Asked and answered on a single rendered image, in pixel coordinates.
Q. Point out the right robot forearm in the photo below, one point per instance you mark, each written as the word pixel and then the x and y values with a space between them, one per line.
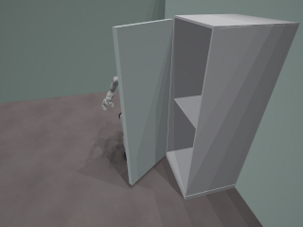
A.
pixel 109 96

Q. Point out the robot right hand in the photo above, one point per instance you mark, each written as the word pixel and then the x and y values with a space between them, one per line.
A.
pixel 106 102

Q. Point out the right robot thigh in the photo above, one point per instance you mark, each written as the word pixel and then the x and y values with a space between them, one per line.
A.
pixel 121 122

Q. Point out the right robot upper arm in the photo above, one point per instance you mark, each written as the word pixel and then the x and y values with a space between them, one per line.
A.
pixel 113 85

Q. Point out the fridge door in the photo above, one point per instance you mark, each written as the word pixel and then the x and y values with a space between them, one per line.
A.
pixel 143 64

